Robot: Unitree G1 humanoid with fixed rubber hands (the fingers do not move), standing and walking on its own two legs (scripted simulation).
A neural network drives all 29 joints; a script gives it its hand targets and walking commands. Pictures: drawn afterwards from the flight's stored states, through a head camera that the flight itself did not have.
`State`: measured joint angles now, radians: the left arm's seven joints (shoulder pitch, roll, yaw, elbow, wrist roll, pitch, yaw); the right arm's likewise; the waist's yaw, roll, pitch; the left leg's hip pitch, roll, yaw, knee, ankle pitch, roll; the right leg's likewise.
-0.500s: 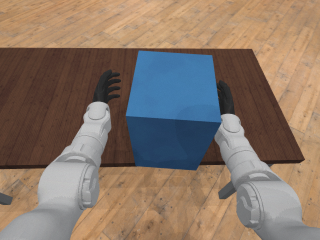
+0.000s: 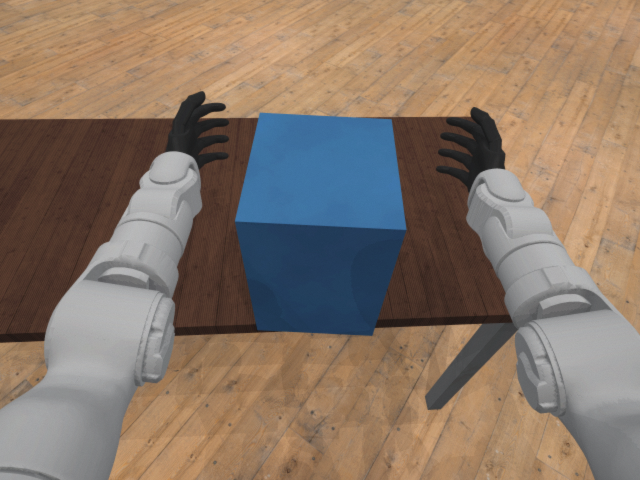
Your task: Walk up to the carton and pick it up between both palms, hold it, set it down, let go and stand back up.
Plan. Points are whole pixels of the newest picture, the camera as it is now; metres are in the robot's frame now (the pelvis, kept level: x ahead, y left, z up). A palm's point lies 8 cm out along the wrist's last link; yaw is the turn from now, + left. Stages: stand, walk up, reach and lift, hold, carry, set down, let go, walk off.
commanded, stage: set down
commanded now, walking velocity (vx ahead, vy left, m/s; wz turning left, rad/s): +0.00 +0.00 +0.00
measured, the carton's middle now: (319, 231) +0.45 +0.01 +0.03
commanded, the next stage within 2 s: none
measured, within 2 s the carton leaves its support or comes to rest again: neither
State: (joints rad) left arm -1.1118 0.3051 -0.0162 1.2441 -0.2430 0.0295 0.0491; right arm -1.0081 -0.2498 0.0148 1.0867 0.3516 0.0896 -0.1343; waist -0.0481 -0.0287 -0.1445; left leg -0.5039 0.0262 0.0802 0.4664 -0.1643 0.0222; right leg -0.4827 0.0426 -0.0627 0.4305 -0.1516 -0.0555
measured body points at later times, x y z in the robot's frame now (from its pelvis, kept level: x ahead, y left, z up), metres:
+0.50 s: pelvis +0.01 -0.01 +0.01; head +0.02 +0.02 +0.46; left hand +0.48 +0.20 +0.21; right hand +0.46 -0.17 +0.20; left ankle +0.03 +0.11 -0.74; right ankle +0.03 -0.08 -0.74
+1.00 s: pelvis +0.00 +0.00 +0.01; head +0.01 +0.02 +0.46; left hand +0.42 +0.22 +0.14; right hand +0.40 -0.16 +0.15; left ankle +0.03 +0.11 -0.74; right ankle +0.03 -0.09 -0.74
